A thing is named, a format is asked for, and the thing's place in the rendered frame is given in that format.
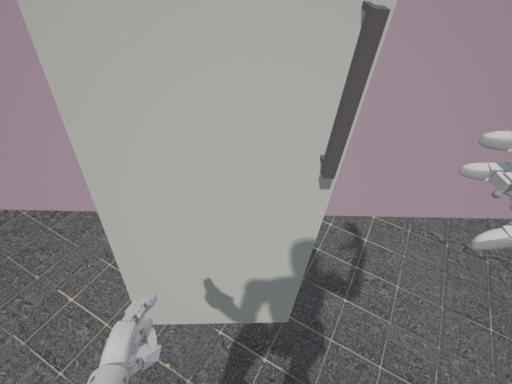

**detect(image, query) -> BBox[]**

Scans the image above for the robot left forearm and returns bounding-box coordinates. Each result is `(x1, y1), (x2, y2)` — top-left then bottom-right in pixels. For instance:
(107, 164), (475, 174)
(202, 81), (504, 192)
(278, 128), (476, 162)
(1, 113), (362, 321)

(87, 364), (129, 384)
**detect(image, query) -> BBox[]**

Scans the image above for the right robot hand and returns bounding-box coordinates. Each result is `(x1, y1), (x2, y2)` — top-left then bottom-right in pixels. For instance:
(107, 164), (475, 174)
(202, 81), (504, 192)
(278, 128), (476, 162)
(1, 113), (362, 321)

(459, 130), (512, 250)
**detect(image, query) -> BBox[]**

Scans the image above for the fridge door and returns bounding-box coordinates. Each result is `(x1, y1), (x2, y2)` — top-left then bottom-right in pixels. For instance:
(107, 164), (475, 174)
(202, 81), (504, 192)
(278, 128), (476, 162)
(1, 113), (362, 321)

(17, 0), (398, 325)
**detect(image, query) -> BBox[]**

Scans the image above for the handle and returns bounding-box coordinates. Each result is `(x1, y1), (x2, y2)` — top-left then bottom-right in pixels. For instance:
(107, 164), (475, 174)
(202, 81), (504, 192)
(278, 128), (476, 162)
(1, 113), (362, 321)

(320, 1), (390, 179)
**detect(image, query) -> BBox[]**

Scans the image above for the left robot hand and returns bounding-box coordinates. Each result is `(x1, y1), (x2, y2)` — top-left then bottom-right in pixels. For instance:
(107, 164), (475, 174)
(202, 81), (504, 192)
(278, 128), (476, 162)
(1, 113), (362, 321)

(99, 294), (162, 377)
